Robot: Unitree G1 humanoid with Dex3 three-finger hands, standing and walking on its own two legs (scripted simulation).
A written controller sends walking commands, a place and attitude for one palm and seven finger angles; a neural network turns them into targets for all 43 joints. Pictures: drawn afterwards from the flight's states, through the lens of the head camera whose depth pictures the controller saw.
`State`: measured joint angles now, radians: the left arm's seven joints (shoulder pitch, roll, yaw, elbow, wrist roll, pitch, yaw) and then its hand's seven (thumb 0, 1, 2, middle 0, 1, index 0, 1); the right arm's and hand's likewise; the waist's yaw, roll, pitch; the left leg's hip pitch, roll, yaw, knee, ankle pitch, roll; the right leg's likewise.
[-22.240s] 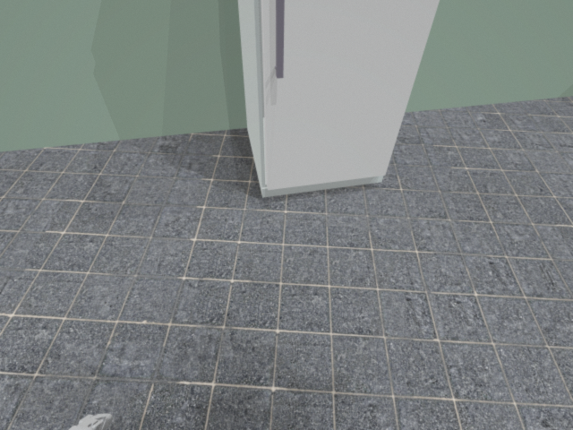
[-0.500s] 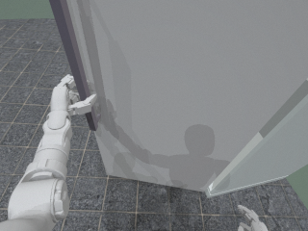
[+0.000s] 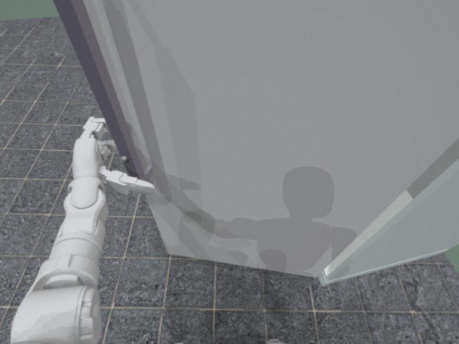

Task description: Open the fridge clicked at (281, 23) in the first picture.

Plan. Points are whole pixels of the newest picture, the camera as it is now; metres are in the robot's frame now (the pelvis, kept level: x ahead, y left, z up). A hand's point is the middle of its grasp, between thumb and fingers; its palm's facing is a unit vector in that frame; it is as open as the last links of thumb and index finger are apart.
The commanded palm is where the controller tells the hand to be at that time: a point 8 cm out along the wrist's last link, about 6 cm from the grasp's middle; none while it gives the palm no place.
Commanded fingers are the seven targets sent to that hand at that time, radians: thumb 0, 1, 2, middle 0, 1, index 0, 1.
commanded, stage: slip the hand off the handle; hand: left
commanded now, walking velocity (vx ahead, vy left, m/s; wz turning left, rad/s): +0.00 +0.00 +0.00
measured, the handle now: (114, 93) +0.47 +0.19 +0.18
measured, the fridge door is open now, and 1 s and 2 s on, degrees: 67 67 67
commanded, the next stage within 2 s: draw the hand back to the body in 1.30 s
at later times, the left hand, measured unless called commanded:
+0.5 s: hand (90, 160) +0.43 +0.25 +0.06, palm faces +0.22 -0.96 -0.17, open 14.6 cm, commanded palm +0.40 +0.30 +0.07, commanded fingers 0.00 -0.55 0.20 -0.25 -1.15 -0.25 -1.15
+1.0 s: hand (74, 189) +0.37 +0.27 +0.05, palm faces +0.21 -0.96 -0.17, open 14.6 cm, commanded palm +0.33 +0.31 +0.07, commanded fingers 0.00 -0.55 0.20 -0.25 -1.15 -0.25 -1.15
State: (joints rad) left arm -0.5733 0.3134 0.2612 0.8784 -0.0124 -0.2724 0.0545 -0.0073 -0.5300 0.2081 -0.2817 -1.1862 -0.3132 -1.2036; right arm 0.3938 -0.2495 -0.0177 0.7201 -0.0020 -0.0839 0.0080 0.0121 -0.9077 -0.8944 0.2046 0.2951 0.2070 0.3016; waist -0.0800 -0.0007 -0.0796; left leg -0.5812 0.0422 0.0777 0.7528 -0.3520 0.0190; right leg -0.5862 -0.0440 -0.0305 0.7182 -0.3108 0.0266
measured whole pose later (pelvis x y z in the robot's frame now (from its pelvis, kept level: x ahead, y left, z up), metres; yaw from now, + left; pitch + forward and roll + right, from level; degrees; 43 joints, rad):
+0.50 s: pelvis +0.01 -0.02 -0.01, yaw +2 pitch +13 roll -1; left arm -0.64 0.48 0.37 1.00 -0.03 -0.30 -0.15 -0.01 -0.55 0.20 -0.25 -1.15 -0.26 -1.15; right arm 0.34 -0.28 0.00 0.66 0.02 -0.05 -0.04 0.01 -0.91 -0.89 0.20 0.29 0.21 0.30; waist -0.07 0.00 -0.09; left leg -0.66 0.05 0.03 0.81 -0.37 0.00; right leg -0.65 -0.03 -0.07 0.77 -0.35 0.00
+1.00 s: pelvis +0.01 +0.00 -0.01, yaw +1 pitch +11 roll -2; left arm -0.27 0.40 0.36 0.61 -0.11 -0.25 -0.16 -0.01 -0.54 0.20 -0.25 -1.15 -0.26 -1.15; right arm 0.35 -0.26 0.00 0.61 0.02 -0.06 -0.04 0.01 -0.91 -0.89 0.20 0.29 0.21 0.30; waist -0.04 0.01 -0.11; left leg -0.61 0.05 0.05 0.82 -0.40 0.02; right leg -0.60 -0.04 -0.05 0.75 -0.35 0.03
